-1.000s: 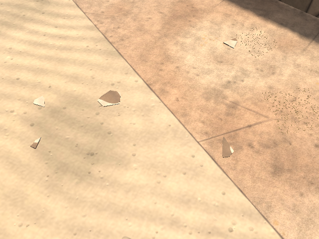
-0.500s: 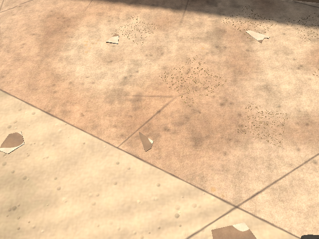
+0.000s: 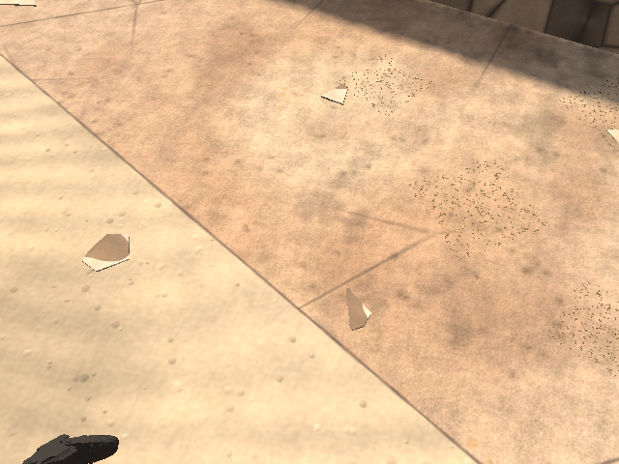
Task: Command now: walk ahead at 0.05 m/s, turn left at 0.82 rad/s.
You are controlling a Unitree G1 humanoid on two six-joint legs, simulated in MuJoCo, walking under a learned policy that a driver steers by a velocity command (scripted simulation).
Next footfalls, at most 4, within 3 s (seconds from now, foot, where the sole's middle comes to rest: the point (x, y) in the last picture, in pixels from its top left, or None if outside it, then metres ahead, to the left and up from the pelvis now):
0.44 left None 0.08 0.16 -0.77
0.90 right None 0.11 -0.09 -0.77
1.46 left None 0.31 0.08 -0.77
1.90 right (375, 338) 0.73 -0.14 -0.77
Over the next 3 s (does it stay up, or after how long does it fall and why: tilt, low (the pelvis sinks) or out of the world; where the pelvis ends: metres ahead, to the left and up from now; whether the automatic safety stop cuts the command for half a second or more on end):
stays up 1.53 0.24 0.00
